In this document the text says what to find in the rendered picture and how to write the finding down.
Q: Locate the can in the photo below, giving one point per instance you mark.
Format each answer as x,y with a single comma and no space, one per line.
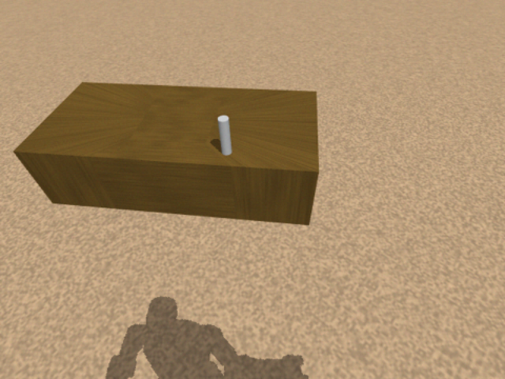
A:
224,133

